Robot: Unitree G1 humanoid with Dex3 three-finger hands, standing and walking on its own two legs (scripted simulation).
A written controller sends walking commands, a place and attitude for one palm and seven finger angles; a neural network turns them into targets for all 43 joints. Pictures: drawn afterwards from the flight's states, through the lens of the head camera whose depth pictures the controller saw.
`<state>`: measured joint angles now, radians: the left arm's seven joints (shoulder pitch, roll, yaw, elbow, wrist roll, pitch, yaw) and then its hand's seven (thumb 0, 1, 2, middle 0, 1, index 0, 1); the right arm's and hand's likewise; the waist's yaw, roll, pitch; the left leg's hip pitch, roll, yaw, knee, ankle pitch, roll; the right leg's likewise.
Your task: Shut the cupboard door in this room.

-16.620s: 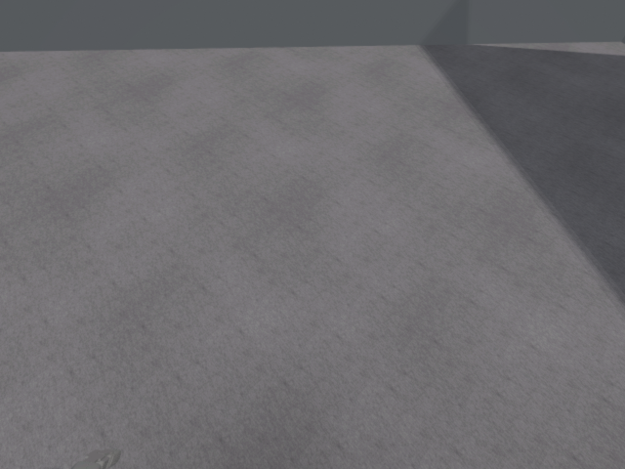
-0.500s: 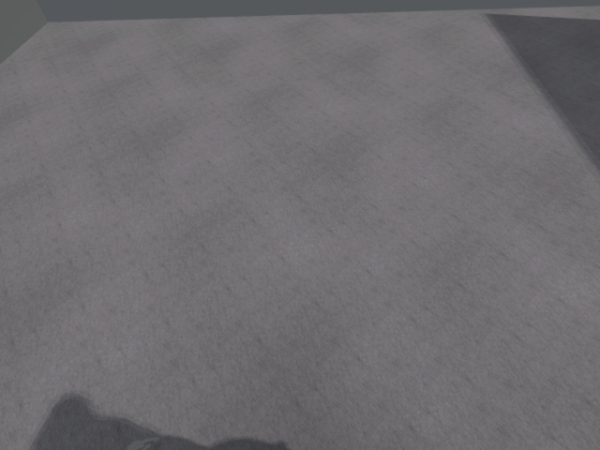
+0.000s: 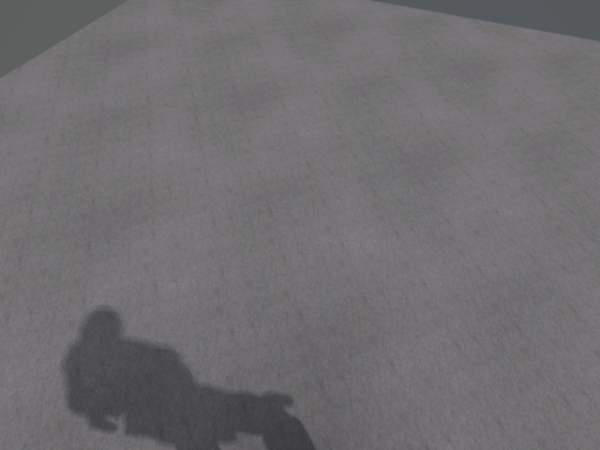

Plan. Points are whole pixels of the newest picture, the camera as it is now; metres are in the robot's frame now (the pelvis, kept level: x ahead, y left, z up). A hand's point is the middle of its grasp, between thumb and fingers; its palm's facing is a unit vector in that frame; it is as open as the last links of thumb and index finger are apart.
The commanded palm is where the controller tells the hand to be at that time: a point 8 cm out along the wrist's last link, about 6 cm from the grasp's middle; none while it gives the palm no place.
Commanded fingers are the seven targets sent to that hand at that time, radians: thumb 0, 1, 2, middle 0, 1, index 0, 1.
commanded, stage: turn or walk to find it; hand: left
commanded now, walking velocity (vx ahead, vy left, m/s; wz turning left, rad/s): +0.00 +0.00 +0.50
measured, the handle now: out of the picture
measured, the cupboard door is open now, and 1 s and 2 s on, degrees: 83 83 83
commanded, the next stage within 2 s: none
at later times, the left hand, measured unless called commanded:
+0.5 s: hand out of the picture +0.06 +0.19 -0.14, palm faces +0.21 -0.93 -0.29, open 7.4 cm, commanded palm none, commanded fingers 0.00 0.90 0.90 -0.20 -0.30 -0.20 -0.30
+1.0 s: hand out of the picture -0.13 +0.19 -0.18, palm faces +0.51 -0.82 -0.26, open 7.4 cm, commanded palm none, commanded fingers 0.00 0.90 0.90 -0.20 -0.30 -0.20 -0.30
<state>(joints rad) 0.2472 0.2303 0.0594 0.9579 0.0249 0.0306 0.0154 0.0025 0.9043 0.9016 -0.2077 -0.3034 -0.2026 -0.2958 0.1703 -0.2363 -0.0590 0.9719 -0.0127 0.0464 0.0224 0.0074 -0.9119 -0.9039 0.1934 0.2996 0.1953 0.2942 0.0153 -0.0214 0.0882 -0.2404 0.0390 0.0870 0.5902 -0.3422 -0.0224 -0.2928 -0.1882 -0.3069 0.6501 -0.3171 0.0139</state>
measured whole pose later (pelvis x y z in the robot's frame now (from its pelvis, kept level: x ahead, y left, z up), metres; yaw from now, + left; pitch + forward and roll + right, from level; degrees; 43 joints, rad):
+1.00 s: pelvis -0.05 -0.01 +0.00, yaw +28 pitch -1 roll +1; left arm 0.26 0.26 0.07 0.98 0.02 0.06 0.02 0.00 0.90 0.90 -0.21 -0.30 -0.20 -0.30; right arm 0.11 -0.22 -0.05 0.94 -0.02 0.03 0.02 0.01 -0.91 -0.90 0.19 0.30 0.20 0.29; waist 0.03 -0.06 0.10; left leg -0.25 0.01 0.08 0.62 -0.33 0.01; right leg -0.35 -0.17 -0.18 0.87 -0.52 0.06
